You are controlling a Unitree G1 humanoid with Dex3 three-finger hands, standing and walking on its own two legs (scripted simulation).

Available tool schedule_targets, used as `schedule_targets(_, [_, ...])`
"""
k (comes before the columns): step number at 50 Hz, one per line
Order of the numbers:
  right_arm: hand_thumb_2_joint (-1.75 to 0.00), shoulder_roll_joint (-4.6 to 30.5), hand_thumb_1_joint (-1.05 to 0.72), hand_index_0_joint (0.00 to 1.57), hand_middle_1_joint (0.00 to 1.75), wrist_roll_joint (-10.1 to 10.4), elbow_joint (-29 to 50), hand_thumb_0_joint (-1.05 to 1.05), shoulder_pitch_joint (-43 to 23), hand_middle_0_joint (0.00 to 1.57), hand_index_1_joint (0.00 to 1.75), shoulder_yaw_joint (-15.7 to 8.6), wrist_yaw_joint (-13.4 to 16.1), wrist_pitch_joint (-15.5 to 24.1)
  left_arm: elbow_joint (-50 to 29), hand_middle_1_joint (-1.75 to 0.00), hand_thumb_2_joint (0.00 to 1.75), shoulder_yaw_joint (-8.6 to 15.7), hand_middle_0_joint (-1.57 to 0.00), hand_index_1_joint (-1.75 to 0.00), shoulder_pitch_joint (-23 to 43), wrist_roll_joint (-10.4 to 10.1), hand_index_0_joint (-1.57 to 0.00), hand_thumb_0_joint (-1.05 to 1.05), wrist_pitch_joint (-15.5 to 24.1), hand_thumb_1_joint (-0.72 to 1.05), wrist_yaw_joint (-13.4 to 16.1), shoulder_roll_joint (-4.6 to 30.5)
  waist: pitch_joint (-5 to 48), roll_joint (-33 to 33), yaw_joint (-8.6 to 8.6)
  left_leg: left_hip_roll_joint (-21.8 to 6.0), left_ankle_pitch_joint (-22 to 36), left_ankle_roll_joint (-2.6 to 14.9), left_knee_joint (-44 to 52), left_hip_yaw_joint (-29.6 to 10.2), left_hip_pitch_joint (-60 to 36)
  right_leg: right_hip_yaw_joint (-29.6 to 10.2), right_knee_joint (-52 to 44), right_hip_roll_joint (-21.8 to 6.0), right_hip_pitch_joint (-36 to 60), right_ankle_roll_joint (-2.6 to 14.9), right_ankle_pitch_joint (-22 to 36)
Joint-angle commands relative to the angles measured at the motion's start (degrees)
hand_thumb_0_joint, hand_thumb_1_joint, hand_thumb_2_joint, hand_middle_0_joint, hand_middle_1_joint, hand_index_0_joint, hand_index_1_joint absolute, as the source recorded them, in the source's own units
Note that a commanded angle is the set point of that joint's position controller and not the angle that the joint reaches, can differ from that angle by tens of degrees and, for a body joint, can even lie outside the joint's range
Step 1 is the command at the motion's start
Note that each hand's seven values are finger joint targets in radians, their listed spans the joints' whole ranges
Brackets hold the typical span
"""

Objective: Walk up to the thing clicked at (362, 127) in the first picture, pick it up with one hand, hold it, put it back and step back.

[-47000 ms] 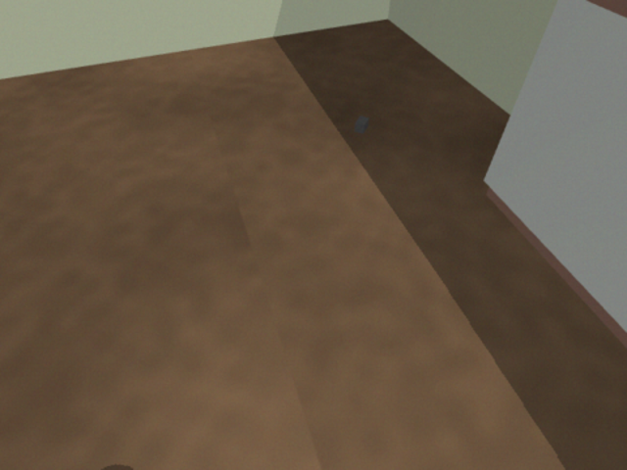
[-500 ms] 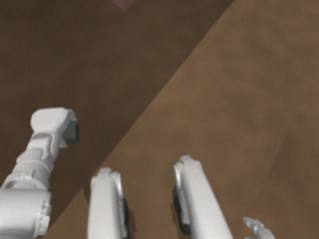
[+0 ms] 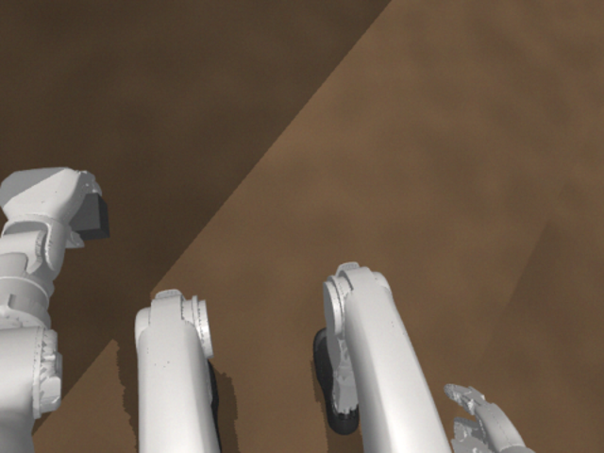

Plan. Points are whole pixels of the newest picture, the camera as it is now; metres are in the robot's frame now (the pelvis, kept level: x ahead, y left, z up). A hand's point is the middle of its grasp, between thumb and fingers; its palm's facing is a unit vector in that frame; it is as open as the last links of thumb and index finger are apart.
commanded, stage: crouch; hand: left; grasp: from above
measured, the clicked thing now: (72, 219) +0.45 +0.28 -0.20
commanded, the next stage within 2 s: lower in 0.40 s
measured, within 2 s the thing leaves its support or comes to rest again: neither
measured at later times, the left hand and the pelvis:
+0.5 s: hand (78, 226) +0.44 +0.28 -0.22, palm faces -0.45 -0.03 -0.89, open 8.1 cm; pelvis -0.01 +0.00 -0.06, yaw -1 degrees
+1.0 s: hand (93, 235) +0.44 +0.28 -0.28, palm faces -0.46 -0.05 -0.89, open 8.1 cm; pelvis +0.00 +0.00 -0.09, yaw -3 degrees
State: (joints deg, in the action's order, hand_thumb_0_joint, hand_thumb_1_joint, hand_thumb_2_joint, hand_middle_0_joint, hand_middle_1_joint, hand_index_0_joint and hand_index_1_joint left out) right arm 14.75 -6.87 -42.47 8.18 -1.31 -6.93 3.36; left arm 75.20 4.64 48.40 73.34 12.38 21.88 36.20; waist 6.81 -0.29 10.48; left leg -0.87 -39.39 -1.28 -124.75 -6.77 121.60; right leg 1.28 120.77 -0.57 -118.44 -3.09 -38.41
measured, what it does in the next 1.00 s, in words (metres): lowers itself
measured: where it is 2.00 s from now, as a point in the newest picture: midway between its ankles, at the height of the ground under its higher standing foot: (272, 414)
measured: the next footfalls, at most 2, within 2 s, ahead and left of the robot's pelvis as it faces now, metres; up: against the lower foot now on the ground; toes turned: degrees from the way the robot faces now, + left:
none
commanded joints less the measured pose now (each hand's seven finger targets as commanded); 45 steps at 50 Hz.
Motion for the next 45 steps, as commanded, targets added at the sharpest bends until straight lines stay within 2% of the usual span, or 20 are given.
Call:
schedule_targets(1, [-0.9, 13.08, -0.9, 0.2, 0.3, -0.52, 0.75, 0.0, 12.2, 0.2, 0.3, -4.52, 0.16, -0.04, -6.21, -0.38, 0.45, 2.09, -1.2, -0.35, 16.85, 0.25, -1.24, 0.0, 0.46, 0.9, 2.32, 14.32, 37.63, -12.41, 0.64, 1.3, 12.17, 2.64, 11.26, 5.89, -27.16, 4.81, -11.15, 1.8, 17.65, 4.69, 13.21])
schedule_targets(4, [-0.9, 13.47, -0.9, 0.2, 0.3, -0.43, 0.5, 0.0, 11.55, 0.2, 0.3, -4.41, 0.08, -0.02, -5.95, -0.38, 0.44, 2.54, -1.17, -0.34, 19.33, 0.23, -1.2, 0.0, 0.91, 0.86, 2.44, 16.19, 37.36, -12.48, 0.73, 1.37, 8.97, 2.76, 10.69, 5.59, -25.45, 5.27, -10.12, 2.15, 15.09, 4.92, 10.22])
schedule_targets(5, [-0.9, 13.24, -0.9, 0.2, 0.3, -0.49, 0.62, 0.0, 11.32, 0.2, 0.3, -4.11, -0.03, 0.16, -3.93, -0.36, 0.42, 0.95, -1.17, -0.33, 18.59, 0.18, -1.2, 0.0, 0.78, 0.86, 2.42, 13.82, 35.41, -13.07, 1.21, 1.36, 7.76, 2.56, 10.78, 5.4, -25.33, 5.34, -9.69, 1.92, 13.42, 4.96, 8.98])
schedule_targets(6, [-0.9, 13.56, -0.9, 0.2, 0.3, -0.53, 0.28, 0.0, 11.42, 0.2, 0.3, -4.35, 0.07, 0.21, -7.0, -0.36, 0.41, 1.83, -1.16, -0.32, 21.74, -0.19, -1.2, 0.0, 1.28, 0.85, 2.62, 15.66, 36.28, -13.72, 1.25, 1.19, 6.42, 2.52, 10.66, 5.04, -25.49, 5.69, -9.13, 2.05, 12.19, 5.07, 7.85])
schedule_targets(8, [-0.9, 13.85, -0.9, 0.2, 0.3, -0.54, 0.36, 0.0, 10.69, 0.2, 0.3, -3.96, 0.04, 0.51, -3.48, -0.34, 0.4, 1.16, -1.15, -0.31, 20.97, -0.24, -1.18, 0.0, 1.16, 0.83, 2.8, 14.85, 34.66, -13.81, 1.59, 1.16, 3.99, 2.31, 10.71, 4.25, -25.29, 6.08, -7.96, 1.86, 9.44, 5.11, 5.53])
schedule_targets(10, [-0.9, 14.09, -0.9, 0.2, 0.3, -0.6, -0.31, 0.0, 10.88, 0.2, 0.3, -3.92, 0.24, 0.58, -4.02, -0.32, 0.39, 1.76, -1.14, -0.3, 23.07, 0.47, -1.16, 0.0, 1.6, 0.8, 3.28, 16.87, 35.11, -14.7, 1.57, 1.27, 2.94, 2.35, 10.14, 4.23, -25.01, 6.18, -7.24, 1.91, 8.69, 5.17, 4.94])
schedule_targets(12, [-0.9, 13.74, -0.9, 0.2, 0.3, -0.68, -0.53, 0.0, 10.65, 0.2, 0.3, -3.37, 0.18, 0.72, -2.41, -0.33, 0.39, 1.11, -1.13, -0.3, 22.67, 0.67, -1.15, 0.0, 1.79, 0.79, 3.58, 16.26, 34.14, -13.84, 2.01, 1.57, 3.2, 2.44, 8.99, 4.75, -23.1, 6.0, -6.92, 2.01, 8.73, 5.11, 4.93])
schedule_targets(15, [-0.9, 13.99, -0.9, 0.2, 0.3, -0.85, -0.91, 0.0, 10.88, 0.2, 0.3, -3.08, 0.26, 0.9, -2.93, -0.32, 0.37, 2.29, -1.12, -0.29, 24.13, 0.82, -1.15, 0.0, 2.01, 0.79, 4.41, 17.84, 36.62, -14.36, 1.43, 1.69, 5.04, 2.64, 7.57, 5.01, -22.75, 5.97, -5.58, 1.98, 8.72, 5.02, 6.76])
schedule_targets(19, [-0.9, 14.09, -0.9, 0.2, 0.3, -1.04, -1.25, 0.0, 11.45, 0.2, 0.3, -2.55, 0.13, 1.08, 1.52, -0.31, 0.38, 2.23, -1.13, -0.29, 21.53, 1.5, -1.15, 0.0, 1.63, 0.77, 4.81, 17.78, 34.46, -12.67, 1.89, 1.79, 5.54, 2.73, 6.38, 5.07, -20.84, 6.23, -4.86, 2.0, 8.49, 5.02, 7.2])
schedule_targets(23, [-0.9, 14.26, -0.9, 0.2, 0.3, -1.01, -1.39, 0.0, 11.23, 0.2, 0.3, -2.41, 0.06, 1.11, 1.19, -0.32, 0.36, 1.72, -1.17, -0.3, 21.64, 1.4, -1.19, 0.0, 1.31, 0.83, 5.1, 17.04, 35.3, -15.63, 1.44, 1.74, 7.31, 2.35, 6.03, 4.92, -22.32, 6.42, -3.01, 1.98, 7.13, 5.14, 8.92])
schedule_targets(27, [-0.9, 14.63, -0.91, 0.2, 0.3, -1.13, -1.62, 0.0, 11.88, 0.2, 0.3, -2.63, -0.17, 1.03, -0.72, -0.3, 0.44, 2.47, -1.2, -0.31, 23.64, 1.22, -1.19, 0.0, 1.13, 0.78, 4.86, 18.25, 36.13, -15.21, 2.19, 1.65, 8.83, 2.41, 4.83, 4.71, -22.38, 6.7, -2.27, 1.98, 7.04, 5.03, 10.45])
schedule_targets(28, [-0.9, 14.59, -0.91, 0.2, 0.3, -1.2, -1.71, 0.0, 12.17, 0.2, 0.3, -2.38, -0.41, 1.05, 2.61, -0.32, 0.44, 1.55, -1.21, -0.33, 20.48, 1.39, -1.21, 0.0, 0.87, 0.8, 4.54, 16.24, 33.64, -14.89, 2.59, 1.7, 9.0, 2.32, 4.65, 4.66, -21.94, 6.78, -2.04, 1.7, 6.32, 4.88, 10.43])
schedule_targets(30, [-0.9, 14.66, -0.91, 0.2, 0.3, -1.38, -1.89, 0.0, 11.63, 0.2, 0.3, -2.04, -0.52, 1.06, 1.13, -0.3, 0.43, 1.75, -1.21, -0.31, 23.25, 1.12, -1.21, 0.0, 1.86, 0.81, 4.63, 17.55, 34.03, -14.41, 3.08, 1.69, 9.47, 2.42, 3.54, 4.46, -20.38, 7.05, -1.23, 2.05, 6.51, 4.92, 11.04])
schedule_targets(31, [-0.9, 14.63, -0.91, 0.2, 0.3, -1.44, -1.6, 0.0, 11.65, 0.2, 0.3, -1.78, -0.62, 1.07, 4.74, -0.3, 0.42, 0.92, -1.22, -0.31, 20.96, 1.09, -1.21, 0.0, 1.85, 0.81, 4.52, 15.65, 32.5, -13.28, 3.53, 1.76, 9.1, 2.56, 2.96, 4.45, -19.11, 7.17, -1.19, 2.03, 6.24, 4.77, 10.74])
schedule_targets(33, [-0.9, 14.83, -0.91, 0.2, 0.3, -1.73, -0.99, 0.0, 11.33, 0.2, 0.3, -1.65, -0.79, 1.2, 2.21, -0.29, 0.42, 2.78, -1.2, -0.3, 22.55, 0.88, -1.2, 0.0, 3.0, 0.79, 4.85, 18.9, 33.16, -12.05, 3.53, 1.91, 9.49, 2.88, 1.73, 4.95, -17.16, 7.06, -1.42, 2.22, 8.54, 4.59, 11.28])
schedule_targets(34, [-0.9, 14.84, -0.91, 0.2, 0.3, -1.96, -1.73, 0.0, 12.34, 0.2, 0.3, -1.24, -0.89, 1.18, 4.22, -0.29, 0.41, 2.22, -1.2, -0.3, 21.29, 1.34, -1.2, 0.0, 3.08, 0.8, 4.91, 17.68, 32.55, -11.92, 3.73, 1.96, 9.93, 2.79, 1.52, 4.87, -17.73, 7.31, -0.75, 2.13, 8.26, 4.53, 11.43])
schedule_targets(37, [-0.9, 15.21, -0.91, 0.2, 0.3, -2.37, -1.82, 0.0, 12.15, 0.2, 0.3, -1.36, -1.01, 1.22, 3.23, -0.31, 0.45, 4.57, -1.22, -0.32, 21.81, 2.06, -1.22, 0.0, 4.31, 0.82, 5.94, 21.34, 34.23, -13.2, 3.43, 1.78, 10.51, 2.68, -0.06, 5.16, -18.31, 7.21, -0.05, 2.47, 9.03, 4.52, 12.3])
schedule_targets(41, [-0.9, 15.15, -0.91, 0.2, 0.3, -3.22, -1.92, 0.0, 11.44, 0.2, 0.3, -1.07, -1.39, 1.19, 3.06, -0.33, 0.44, 4.08, -1.22, -0.33, 21.24, 2.93, -1.23, 0.0, 4.99, 0.84, 7.28, 20.33, 33.9, -15.06, 3.89, 1.73, 10.68, 2.61, -1.15, 5.24, -18.43, 7.63, 0.88, 2.63, 8.06, 4.27, 12.48])
schedule_targets(44, [-0.9, 15.62, -0.91, 0.2, 0.3, -3.35, -1.87, 0.0, 10.37, 0.2, 0.3, -1.27, -1.49, 1.13, 2.31, -0.32, 0.43, 5.25, -1.22, -0.32, 20.96, 3.24, -1.22, 0.0, 4.93, 0.83, 8.44, 22.23, 34.41, -17.17, 3.11, 1.63, 9.4, 2.4, -0.89, 4.98, -18.88, 7.89, 1.51, 2.77, 6.53, 4.48, 11.02])
schedule_targets(45, [-0.9, 15.47, -0.91, 0.2, 0.3, -3.5, -1.61, 0.0, 9.84, 0.2, 0.3, -0.9, -1.54, 1.19, 4.65, -0.31, 0.42, 4.29, -1.23, -0.31, 19.77, 3.25, -1.23, 0.0, 4.43, 0.84, 8.77, 20.64, 32.97, -17.02, 3.37, 1.73, 8.11, 2.43, -0.85, 5.04, -18.3, 7.9, 1.45, 2.84, 5.79, 4.53, 9.96])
